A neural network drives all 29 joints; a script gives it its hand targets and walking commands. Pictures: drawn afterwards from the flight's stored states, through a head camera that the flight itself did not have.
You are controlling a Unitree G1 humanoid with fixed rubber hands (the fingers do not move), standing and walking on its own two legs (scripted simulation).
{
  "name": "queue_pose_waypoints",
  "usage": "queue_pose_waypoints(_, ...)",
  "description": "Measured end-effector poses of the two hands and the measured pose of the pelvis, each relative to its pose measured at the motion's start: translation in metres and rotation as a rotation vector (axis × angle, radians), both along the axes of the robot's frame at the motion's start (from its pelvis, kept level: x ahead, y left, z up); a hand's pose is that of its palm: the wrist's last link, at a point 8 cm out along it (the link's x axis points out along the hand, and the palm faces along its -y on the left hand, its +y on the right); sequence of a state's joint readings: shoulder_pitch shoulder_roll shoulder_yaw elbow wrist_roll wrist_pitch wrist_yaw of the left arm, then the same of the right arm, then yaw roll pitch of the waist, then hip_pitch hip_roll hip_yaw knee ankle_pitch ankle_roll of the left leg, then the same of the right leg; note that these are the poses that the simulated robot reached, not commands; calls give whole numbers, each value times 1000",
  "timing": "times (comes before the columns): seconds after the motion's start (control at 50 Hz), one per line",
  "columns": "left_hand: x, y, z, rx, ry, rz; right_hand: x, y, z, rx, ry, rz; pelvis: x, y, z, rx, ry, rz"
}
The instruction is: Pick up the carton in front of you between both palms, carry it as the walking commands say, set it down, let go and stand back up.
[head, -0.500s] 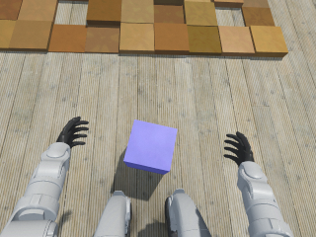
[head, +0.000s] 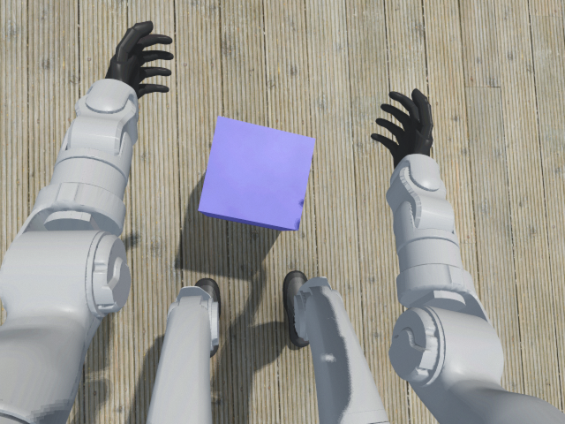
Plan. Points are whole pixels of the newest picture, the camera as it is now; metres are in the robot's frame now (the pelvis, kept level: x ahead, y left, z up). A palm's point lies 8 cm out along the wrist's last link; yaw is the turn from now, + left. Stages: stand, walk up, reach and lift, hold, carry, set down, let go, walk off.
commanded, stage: reach and lift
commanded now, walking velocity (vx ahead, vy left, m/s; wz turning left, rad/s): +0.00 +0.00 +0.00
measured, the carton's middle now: (254, 182) +0.47 -0.03 -0.50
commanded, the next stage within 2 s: none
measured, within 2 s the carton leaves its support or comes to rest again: leaves its support in 1.56 s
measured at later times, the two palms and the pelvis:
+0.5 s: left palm (163, 154) +0.50 +0.16 -0.35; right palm (354, 186) +0.43 -0.22 -0.34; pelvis -0.02 -0.01 -0.18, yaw -3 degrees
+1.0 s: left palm (178, 160) +0.51 +0.14 -0.44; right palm (340, 183) +0.45 -0.22 -0.42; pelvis -0.03 -0.01 -0.25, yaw -4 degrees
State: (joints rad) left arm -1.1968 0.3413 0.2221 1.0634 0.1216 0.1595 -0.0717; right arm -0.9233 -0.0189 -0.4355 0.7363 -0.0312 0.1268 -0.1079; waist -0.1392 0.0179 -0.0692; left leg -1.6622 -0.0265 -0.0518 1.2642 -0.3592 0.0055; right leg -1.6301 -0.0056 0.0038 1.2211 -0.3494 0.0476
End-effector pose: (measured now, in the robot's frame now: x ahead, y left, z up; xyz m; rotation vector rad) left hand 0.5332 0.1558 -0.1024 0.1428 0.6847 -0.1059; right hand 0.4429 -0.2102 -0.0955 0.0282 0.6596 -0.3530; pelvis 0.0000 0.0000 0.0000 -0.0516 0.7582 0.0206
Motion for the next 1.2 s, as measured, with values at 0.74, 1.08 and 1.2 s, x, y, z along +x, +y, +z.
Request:
queue_pose_waypoints(0.74,-28,-4,-320,16,61,86,-7,-8,-316,13,121,46,-39,-11,-236,-5,-55,-51)
queue_pose_waypoints(1.08,-20,-15,-330,-5,38,57,3,-1,-322,17,110,42,-29,-5,-245,-11,-67,-58)
queue_pose_waypoints(1.2,-24,-21,-328,-3,57,51,2,5,-319,27,106,49,-30,-4,-241,-10,-49,-57)
